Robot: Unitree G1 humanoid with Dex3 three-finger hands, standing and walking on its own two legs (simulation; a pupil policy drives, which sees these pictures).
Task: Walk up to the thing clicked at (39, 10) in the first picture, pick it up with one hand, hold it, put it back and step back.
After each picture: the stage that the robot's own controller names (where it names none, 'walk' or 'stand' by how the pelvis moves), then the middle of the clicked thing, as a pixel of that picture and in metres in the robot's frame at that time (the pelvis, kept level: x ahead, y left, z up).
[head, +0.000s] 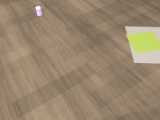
stand; (38, 11) +2.04 +0.59 -0.72
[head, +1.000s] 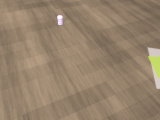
walk; (60, 20) +1.95 +0.24 -0.69
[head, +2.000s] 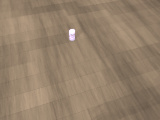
walk; (72, 34) +1.36 +0.10 -0.70
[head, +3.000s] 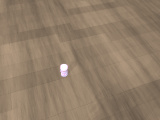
walk; (64, 70) +0.90 +0.14 -0.70
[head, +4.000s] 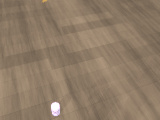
walk; (55, 109) +0.54 +0.16 -0.71
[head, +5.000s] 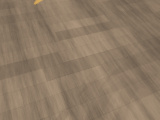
walk; out of the picture +0.38 +0.14 -0.72
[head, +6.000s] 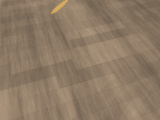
stand; out of the picture +0.36 +0.17 -0.72
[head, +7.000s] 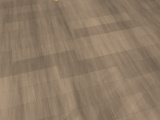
walk; out of the picture +0.36 +0.15 -0.71
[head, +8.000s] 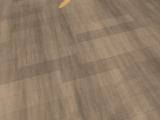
stand; out of the picture +0.37 +0.23 -0.71
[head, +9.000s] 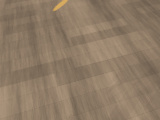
stand; out of the picture +0.36 +0.23 -0.72
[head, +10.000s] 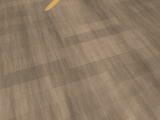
stand; out of the picture +0.33 +0.23 -0.72
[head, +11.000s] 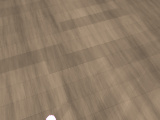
stand; out of the picture +0.35 +0.22 -0.71
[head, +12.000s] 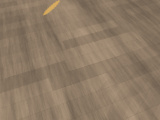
stand; out of the picture +0.34 +0.22 -0.72
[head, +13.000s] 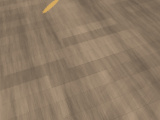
stand; out of the picture +0.36 +0.23 -0.72
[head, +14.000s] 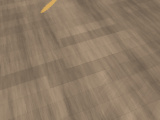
stand; out of the picture +0.35 +0.24 -0.72
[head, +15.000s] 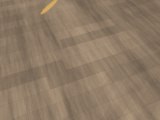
stand; out of the picture +0.35 +0.24 -0.72
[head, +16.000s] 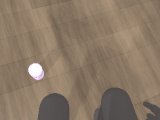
go down; (36, 72) +0.43 +0.21 -0.43
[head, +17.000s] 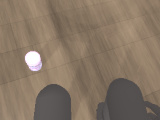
go down; (34, 61) +0.47 +0.20 -0.33
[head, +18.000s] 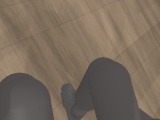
close in; out of the picture +0.46 +0.25 -0.24
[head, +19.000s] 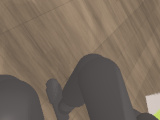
close; out of the picture +0.45 +0.27 -0.24
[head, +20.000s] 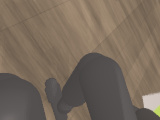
lift; out of the picture +0.43 +0.25 -0.24
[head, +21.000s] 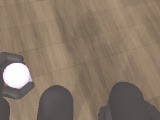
lift; (19, 78) +0.33 +0.22 -0.07
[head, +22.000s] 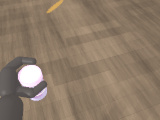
hold; (34, 83) +0.33 +0.18 +0.07
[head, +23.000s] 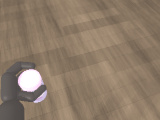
hold; (33, 86) +0.33 +0.18 +0.01
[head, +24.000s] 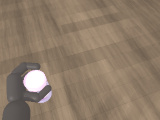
crouch; (39, 87) +0.33 +0.16 +0.00
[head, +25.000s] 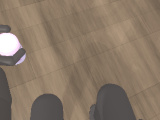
crouch; (11, 50) +0.45 +0.21 -0.09
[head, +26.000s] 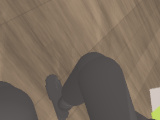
lower; out of the picture +0.46 +0.25 -0.25
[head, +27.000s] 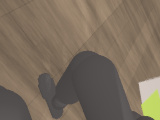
lower; out of the picture +0.47 +0.28 -0.25
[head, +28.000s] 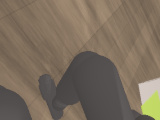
lower; out of the picture +0.47 +0.28 -0.25
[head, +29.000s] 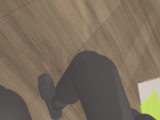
lower; out of the picture +0.47 +0.28 -0.25
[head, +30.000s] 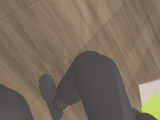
loosen; out of the picture +0.46 +0.27 -0.25
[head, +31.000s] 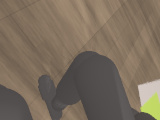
withdraw; out of the picture +0.46 +0.27 -0.25
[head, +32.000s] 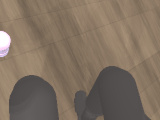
stand; out of the picture +0.46 +0.23 -0.28
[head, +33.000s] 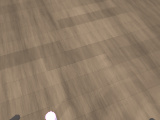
stand; (51, 118) +0.40 +0.19 -0.63
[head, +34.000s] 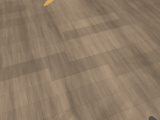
stand; out of the picture +0.40 +0.20 -0.67
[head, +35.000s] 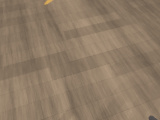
stand; out of the picture +0.39 +0.19 -0.67
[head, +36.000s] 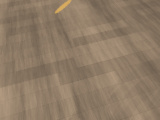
stand; out of the picture +0.41 +0.20 -0.72
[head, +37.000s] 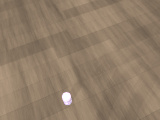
walk; (67, 98) +0.51 +0.14 -0.70
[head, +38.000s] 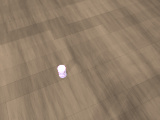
walk; (62, 71) +0.76 +0.17 -0.70
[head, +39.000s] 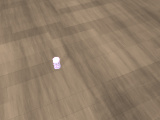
stand; (56, 63) +1.03 +0.25 -0.70
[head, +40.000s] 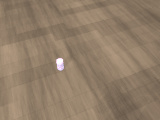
stand; (60, 64) +1.04 +0.21 -0.72
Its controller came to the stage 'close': yes
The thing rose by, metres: 0.73
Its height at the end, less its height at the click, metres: +0.00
